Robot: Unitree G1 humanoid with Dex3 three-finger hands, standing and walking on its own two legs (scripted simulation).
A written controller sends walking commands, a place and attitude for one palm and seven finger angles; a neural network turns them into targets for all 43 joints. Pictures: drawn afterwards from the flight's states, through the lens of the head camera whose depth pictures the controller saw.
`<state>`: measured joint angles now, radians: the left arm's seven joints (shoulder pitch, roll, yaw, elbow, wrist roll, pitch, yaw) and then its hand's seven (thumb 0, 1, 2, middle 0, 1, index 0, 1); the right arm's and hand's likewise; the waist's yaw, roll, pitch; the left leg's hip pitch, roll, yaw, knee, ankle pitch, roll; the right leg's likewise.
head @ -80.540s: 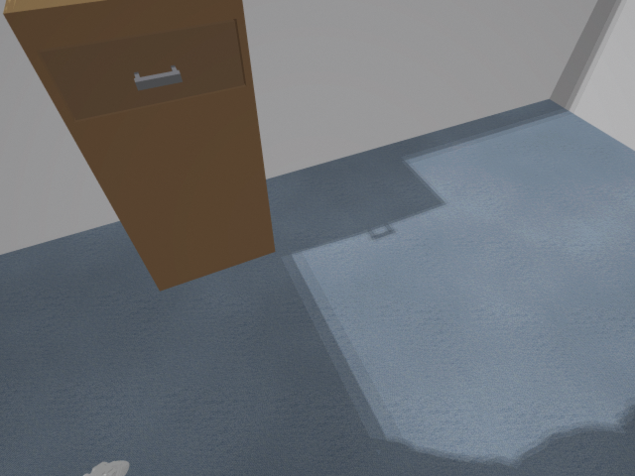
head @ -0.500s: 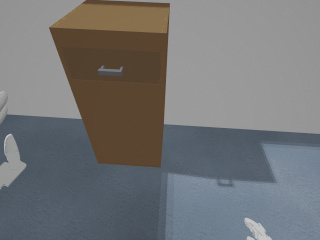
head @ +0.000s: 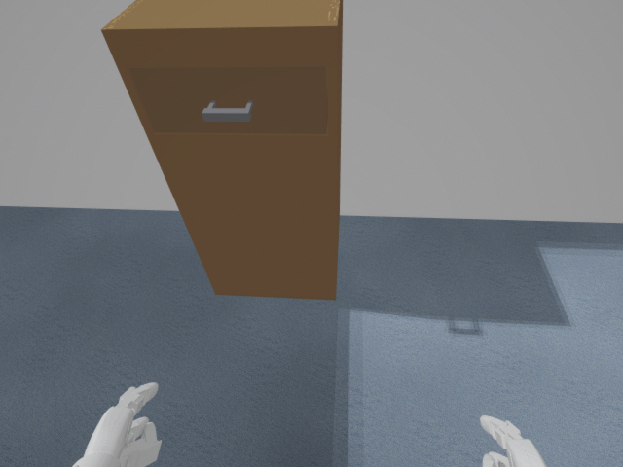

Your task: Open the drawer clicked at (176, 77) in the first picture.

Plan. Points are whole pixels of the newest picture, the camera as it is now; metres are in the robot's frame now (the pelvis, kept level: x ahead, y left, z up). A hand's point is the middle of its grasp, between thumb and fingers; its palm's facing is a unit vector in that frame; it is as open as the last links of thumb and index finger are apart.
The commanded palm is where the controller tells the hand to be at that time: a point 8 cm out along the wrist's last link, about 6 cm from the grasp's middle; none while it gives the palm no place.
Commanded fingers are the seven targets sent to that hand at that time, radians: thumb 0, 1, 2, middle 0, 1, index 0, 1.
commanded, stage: let the arm hang, fingers relaxed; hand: left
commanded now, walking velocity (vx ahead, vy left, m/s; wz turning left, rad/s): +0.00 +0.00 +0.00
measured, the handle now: (229, 109) +0.80 +0.21 +0.05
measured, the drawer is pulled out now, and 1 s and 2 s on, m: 0.00 0.00 0.00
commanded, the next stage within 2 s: look to check the result in 0.90 s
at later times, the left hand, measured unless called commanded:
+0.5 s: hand out of the picture +0.00 +0.22 -0.14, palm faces +0.02 -0.95 -0.32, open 7.4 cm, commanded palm none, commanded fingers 0.00 0.90 0.90 -0.20 -0.30 -0.20 -0.30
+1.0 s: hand out of the picture +0.12 +0.18 -0.14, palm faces +0.00 -0.96 -0.30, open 7.4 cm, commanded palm none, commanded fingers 0.00 0.90 0.90 -0.20 -0.30 -0.20 -0.30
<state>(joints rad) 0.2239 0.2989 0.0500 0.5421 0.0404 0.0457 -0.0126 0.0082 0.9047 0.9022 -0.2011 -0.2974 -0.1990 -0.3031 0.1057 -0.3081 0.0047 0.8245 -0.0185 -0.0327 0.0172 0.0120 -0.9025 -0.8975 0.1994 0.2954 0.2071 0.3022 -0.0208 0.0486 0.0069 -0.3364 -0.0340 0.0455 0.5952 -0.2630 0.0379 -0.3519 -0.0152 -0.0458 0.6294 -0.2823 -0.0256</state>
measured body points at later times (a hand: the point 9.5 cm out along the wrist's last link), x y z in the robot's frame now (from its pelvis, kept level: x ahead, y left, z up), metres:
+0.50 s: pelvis +0.02 -0.01 +0.02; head +0.04 -0.03 +0.47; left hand +0.01 +0.27 -0.12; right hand +0.04 -0.26 -0.14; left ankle +0.03 +0.10 -0.73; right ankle +0.03 -0.10 -0.73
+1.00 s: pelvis +0.04 -0.04 +0.02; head +0.06 -0.05 +0.47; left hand +0.12 +0.23 -0.12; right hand +0.09 -0.31 -0.13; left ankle +0.03 +0.10 -0.73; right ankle +0.03 -0.10 -0.73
